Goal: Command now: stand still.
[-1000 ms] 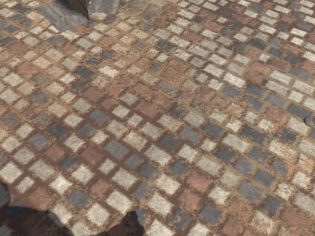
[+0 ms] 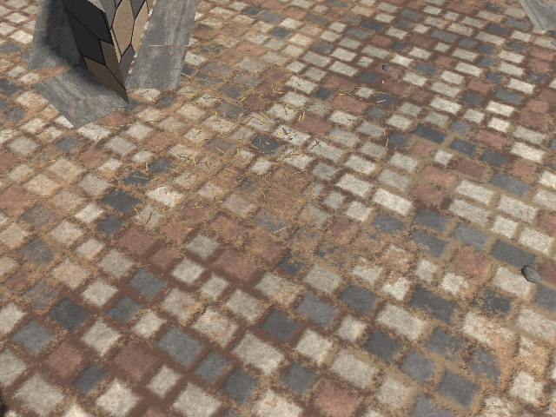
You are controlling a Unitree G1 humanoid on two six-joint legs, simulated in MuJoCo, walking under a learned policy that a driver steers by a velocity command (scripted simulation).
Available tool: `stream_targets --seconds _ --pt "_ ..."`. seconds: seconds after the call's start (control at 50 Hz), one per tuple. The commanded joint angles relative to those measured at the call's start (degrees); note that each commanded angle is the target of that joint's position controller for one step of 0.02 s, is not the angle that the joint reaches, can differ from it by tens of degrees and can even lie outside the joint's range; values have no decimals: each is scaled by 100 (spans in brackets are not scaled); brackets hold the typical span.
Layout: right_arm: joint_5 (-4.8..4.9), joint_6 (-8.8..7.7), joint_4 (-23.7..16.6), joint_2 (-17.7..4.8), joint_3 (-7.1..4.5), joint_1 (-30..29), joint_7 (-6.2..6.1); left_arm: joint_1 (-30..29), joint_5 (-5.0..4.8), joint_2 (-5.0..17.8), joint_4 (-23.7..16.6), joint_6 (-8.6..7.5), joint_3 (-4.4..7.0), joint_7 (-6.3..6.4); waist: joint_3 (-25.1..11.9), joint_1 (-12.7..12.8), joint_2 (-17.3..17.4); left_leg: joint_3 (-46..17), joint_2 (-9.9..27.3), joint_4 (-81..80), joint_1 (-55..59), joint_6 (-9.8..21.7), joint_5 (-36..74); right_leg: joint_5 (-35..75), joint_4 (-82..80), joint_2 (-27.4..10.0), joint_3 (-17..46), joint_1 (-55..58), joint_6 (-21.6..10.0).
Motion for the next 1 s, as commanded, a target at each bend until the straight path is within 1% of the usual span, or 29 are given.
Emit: stream_targets --seconds 0.02,0.34,0.36,0.38,0.4,0.42,0.44,0.46,0.48,0.5,0.52,0.54,0.56,0.58,0.6,0.62,0.64,0.66,0.68,0.72,0.74,0.76,0.8,0.84,0.88,0.9,0.94,0.96,1.0 --pt "-6 -58 -86 -586 -81 246 -23 -126 -3 604 -120 -41 101 27 -113 23 -17 -173 180 -690 -864 89 639 1054 -357 -242 260 760 -193" --pt "-5 -129 56 -360 -20 733 -37 42 -18 518 407 -19 27 57 -1 71 29 -150 151 -823 -939 113 530 790 -472 -209 252 681 -161" --pt "6 -122 115 -342 -22 878 -44 140 -20 469 477 -13 13 59 -112 61 73 -143 131 -895 -894 155 -46 157 -427 -114 150 702 -160" --pt "42 -108 117 -449 -63 926 -59 169 -45 494 503 -7 27 62 -4 49 188 -246 162 -974 -968 275 -818 -719 -240 46 -16 520 -160" --pt "72 -99 54 -612 -119 897 -78 153 -63 520 497 -22 46 60 179 22 381 -515 317 -1112 -1023 466 -1647 -1537 24 198 -184 139 -165" --pt "103 -115 8 -733 -167 1008 -90 -18 -61 516 421 -73 48 43 399 -79 560 -990 650 -1403 -993 696 -2363 -1820 394 259 -282 -365 -170" --pt "142 -159 -7 -936 -245 1128 -94 -225 -80 433 311 -164 35 -1 609 -163 891 -1717 1218 -1807 -852 992 -2784 -1473 1008 258 -436 -845 -165" --pt "171 -220 -24 -1090 -318 1098 -95 -352 -103 365 223 -260 17 -55 861 -181 1041 -2327 1760 -2043 -843 1276 -2745 -1146 1520 -20 -276 -1208 -227" --pt "147 -286 -56 -1004 -320 1072 -90 -400 -141 380 178 -340 28 -106 983 -158 969 -2529 1984 -2091 -622 1394 -2386 -1261 1836 -227 -124 -1637 -291" --pt "133 -343 -86 -898 -314 1065 -70 -419 -182 397 139 -408 35 -150 1034 -141 907 -2473 2006 -2020 -323 1377 -1918 -1508 1915 -373 -18 -1964 -350" --pt "159 -377 -129 -842 -316 1024 -43 -398 -223 397 110 -472 34 -188 1001 -94 828 -2243 1904 -1895 -103 1267 -1514 -1605 1607 -455 8 -2000 -403" --pt "198 -386 -170 -837 -325 940 -16 -323 -242 383 119 -527 38 -217 922 -10 732 -1873 1701 -1747 -127 1115 -1164 -1475 1027 -422 -109 -1620 -429" --pt "232 -369 -213 -831 -319 822 21 -71 -235 363 224 -570 65 -229 777 163 628 -1490 1393 -1527 -556 977 -820 -1012 328 -208 -389 -674 -397" --pt "232 -341 -255 -845 -315 772 53 488 -221 410 474 -578 131 -226 539 374 568 -1229 1098 -1183 -1068 894 -414 -358 -45 120 -656 444 -290" --pt "212 -348 -331 -873 -307 663 65 1172 -201 562 690 -564 229 -208 226 664 481 -1008 846 -606 -1534 777 462 -130 -104 198 -551 1442 -255" --pt "188 -390 -511 -624 -232 356 91 2055 -151 990 835 -574 360 -153 -116 1045 -531 -364 267 1278 -2264 422 911 -594 -778 -811 859 2345 -541" --pt "215 -495 -753 -128 -132 468 46 2728 -95 1525 900 -621 429 -184 -712 1055 -1998 -162 -462 3219 -3462 158 -934 -1193 -1833 -2235 3511 3142 -1354" --pt "346 -565 -745 -449 -238 377 45 2344 -7 987 845 -720 233 -188 -453 822 -1098 -1036 -190 4310 -3744 272 -1078 -1544 -1901 -2474 3845 2686 -1475" --pt "436 -600 -769 -520 -273 340 91 1763 -47 700 642 -773 131 -181 30 573 -755 -1167 88 4519 -4023 454 -484 -1508 -1902 -2326 3046 2287 -1235" --pt "354 -597 -682 -475 -343 335 98 1136 -56 481 449 -801 30 -225 363 314 -466 -1086 411 4052 -3823 582 532 -472 -2034 -1809 1595 1766 -752" --pt "324 -550 -664 -511 -395 347 125 1134 -12 340 454 -786 -20 -222 344 255 -526 -981 500 3825 -3577 593 792 243 -2019 -1533 940 1639 -552" --pt "321 -494 -649 -428 -409 390 173 1257 36 317 481 -772 -37 -202 264 237 -575 -883 504 3730 -3427 570 947 739 -1996 -1420 569 1596 -494" --pt "287 -388 -759 -258 -404 203 242 1463 79 478 515 -756 -27 -129 257 224 -393 -751 523 3645 -3583 447 1154 1387 -2050 -1431 189 1584 -598" --pt "238 -351 -1073 -188 -377 -257 261 1242 123 680 381 -713 -12 -30 478 152 -256 -616 480 3113 -3708 275 1390 2446 -2086 -1468 -175 1313 -653" --pt "185 -350 -1374 -104 -317 -717 300 993 131 786 227 -634 -8 71 544 138 -311 -197 410 2112 -3275 170 1803 3061 -2026 -1264 -748 896 -554" --pt "151 -337 -1498 -49 -281 -949 334 1051 98 851 200 -604 6 115 490 210 -357 32 349 1735 -2995 157 1985 3298 -1936 -1213 -960 803 -523" --pt "123 -276 -1694 -89 -274 -1188 414 1286 16 967 218 -540 46 174 345 273 -403 315 213 1336 -2691 191 1983 3749 -1610 -1288 -1141 992 -543" --pt "118 -244 -1760 -159 -297 -1152 450 1306 -21 1019 204 -505 71 189 249 206 -461 365 136 1192 -2563 267 1884 4124 -1359 -1357 -1188 1166 -544" --pt "99 -208 -1791 -405 -398 -758 501 1143 -104 1133 91 -436 138 230 -84 -91 -635 482 -123 1040 -2090 494 1540 5223 -631 -1482 -1229 1466 -485"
